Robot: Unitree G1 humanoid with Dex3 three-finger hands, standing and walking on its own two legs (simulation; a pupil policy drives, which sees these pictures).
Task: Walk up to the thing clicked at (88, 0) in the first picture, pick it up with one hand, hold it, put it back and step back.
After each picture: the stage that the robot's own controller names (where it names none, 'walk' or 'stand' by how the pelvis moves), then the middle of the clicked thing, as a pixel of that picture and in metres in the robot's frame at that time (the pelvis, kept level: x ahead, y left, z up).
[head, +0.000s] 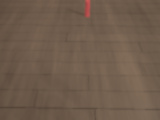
stand; (87, 8) +2.23 -0.14 -0.65
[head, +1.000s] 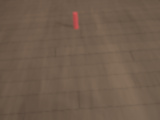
walk; (75, 20) +2.10 +0.17 -0.64
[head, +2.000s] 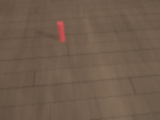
walk; (61, 32) +1.50 +0.28 -0.65
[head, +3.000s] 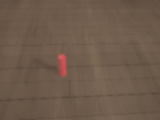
walk; (62, 65) +1.02 +0.19 -0.64
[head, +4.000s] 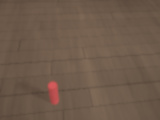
walk; (53, 93) +0.67 +0.19 -0.63
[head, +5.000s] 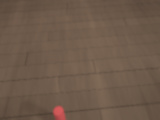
walk; (60, 118) +0.48 +0.17 -0.63
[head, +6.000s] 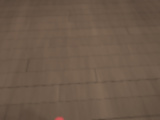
stand; out of the picture +0.43 +0.15 -0.65
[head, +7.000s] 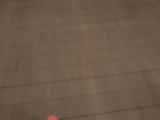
stand; out of the picture +0.41 +0.19 -0.64
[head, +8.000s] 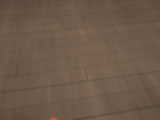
stand; out of the picture +0.43 +0.19 -0.66
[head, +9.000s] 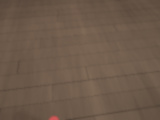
stand; out of the picture +0.44 +0.18 -0.66
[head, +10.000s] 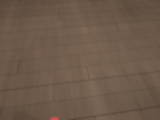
stand; out of the picture +0.42 +0.18 -0.66
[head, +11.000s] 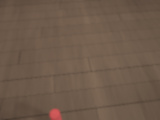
go down; (56, 119) +0.43 +0.17 -0.65
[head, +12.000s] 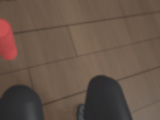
go down; (5, 42) +0.51 +0.22 -0.23
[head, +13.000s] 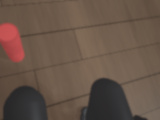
close in; (12, 45) +0.51 +0.22 -0.25
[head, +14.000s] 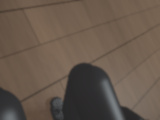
close in; out of the picture +0.49 +0.27 -0.16
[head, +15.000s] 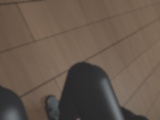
lift; out of the picture +0.47 +0.27 -0.16
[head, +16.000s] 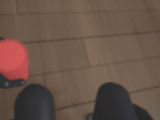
lift; (14, 66) +0.36 +0.22 -0.03
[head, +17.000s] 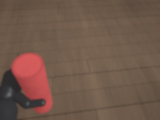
hold; (36, 88) +0.31 +0.14 +0.09
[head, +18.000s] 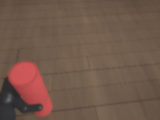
hold; (35, 93) +0.30 +0.15 +0.05
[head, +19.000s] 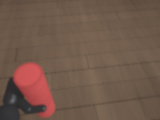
hold; (38, 94) +0.30 +0.14 +0.04
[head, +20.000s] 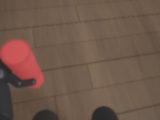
crouch; (27, 68) +0.39 +0.16 -0.02
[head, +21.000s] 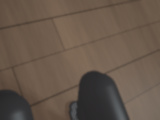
lower; out of the picture +0.49 +0.22 -0.08
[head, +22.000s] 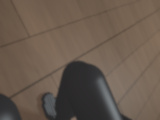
lower; out of the picture +0.46 +0.27 -0.18
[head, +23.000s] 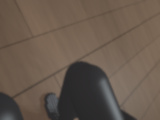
lower; out of the picture +0.46 +0.27 -0.17
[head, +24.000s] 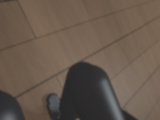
lower; out of the picture +0.45 +0.26 -0.17
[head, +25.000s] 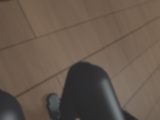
lower; out of the picture +0.45 +0.26 -0.17
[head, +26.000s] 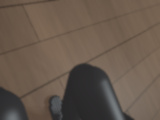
open; out of the picture +0.46 +0.24 -0.18
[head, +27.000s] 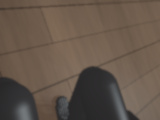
stand; out of the picture +0.46 +0.23 -0.19
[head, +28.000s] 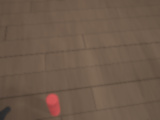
stand; (53, 105) +0.43 +0.14 -0.52
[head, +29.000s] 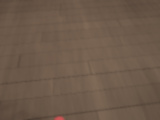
stand; out of the picture +0.41 +0.13 -0.60
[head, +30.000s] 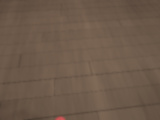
stand; out of the picture +0.41 +0.12 -0.60
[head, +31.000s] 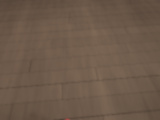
stand; out of the picture +0.43 +0.11 -0.65
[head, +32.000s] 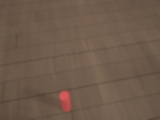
walk; (65, 102) +0.49 +0.10 -0.63
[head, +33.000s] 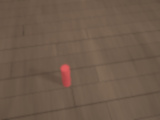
walk; (66, 76) +0.75 +0.11 -0.63
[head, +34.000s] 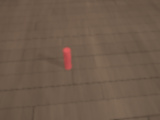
stand; (67, 59) +1.08 +0.15 -0.63
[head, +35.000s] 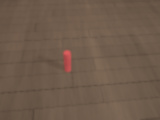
stand; (67, 61) +1.07 +0.12 -0.65
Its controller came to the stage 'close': yes
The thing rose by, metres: 0.69
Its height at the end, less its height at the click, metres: +0.00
